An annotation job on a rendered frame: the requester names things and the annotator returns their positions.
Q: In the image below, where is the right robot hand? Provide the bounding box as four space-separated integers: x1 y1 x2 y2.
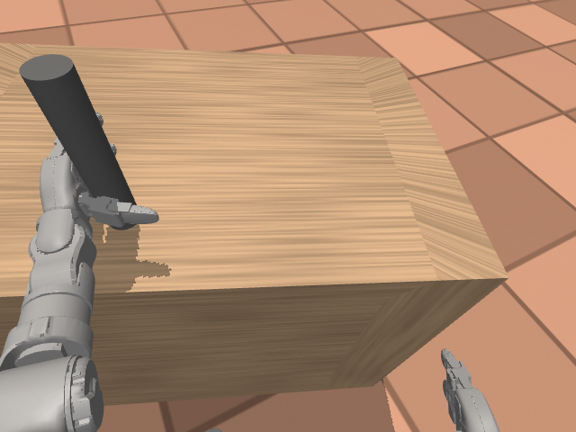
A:
441 348 500 432

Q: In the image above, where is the left robot arm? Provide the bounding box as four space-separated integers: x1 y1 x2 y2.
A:
0 209 104 432

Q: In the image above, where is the left robot hand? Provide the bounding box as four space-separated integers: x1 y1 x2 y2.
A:
40 112 159 228

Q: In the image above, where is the can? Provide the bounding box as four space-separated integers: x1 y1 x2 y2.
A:
19 54 137 230

